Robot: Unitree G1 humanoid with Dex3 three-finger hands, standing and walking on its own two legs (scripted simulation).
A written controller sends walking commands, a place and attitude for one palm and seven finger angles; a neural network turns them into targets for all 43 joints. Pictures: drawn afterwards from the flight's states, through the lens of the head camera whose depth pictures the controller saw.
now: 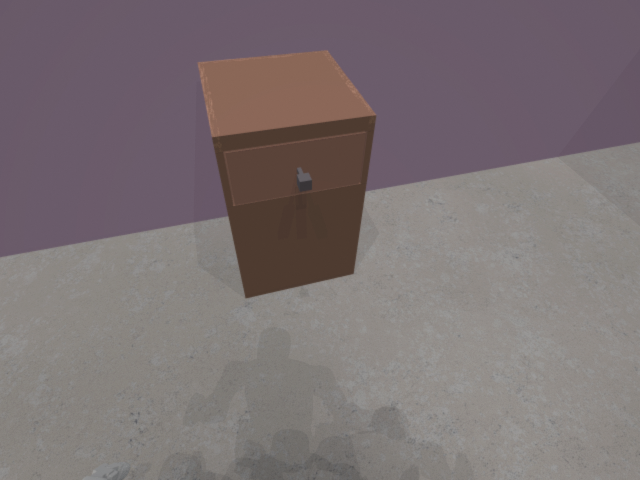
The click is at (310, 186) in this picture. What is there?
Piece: drawer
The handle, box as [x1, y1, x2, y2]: [297, 167, 311, 191]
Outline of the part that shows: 297,168 297,185 299,190 301,191 311,189 311,179 309,174 303,173 300,167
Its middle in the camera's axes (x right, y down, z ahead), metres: -0.05 -0.17 +1.08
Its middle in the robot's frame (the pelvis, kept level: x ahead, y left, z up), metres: +0.90 +0.09 -0.20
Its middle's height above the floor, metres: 0.57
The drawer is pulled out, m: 0.00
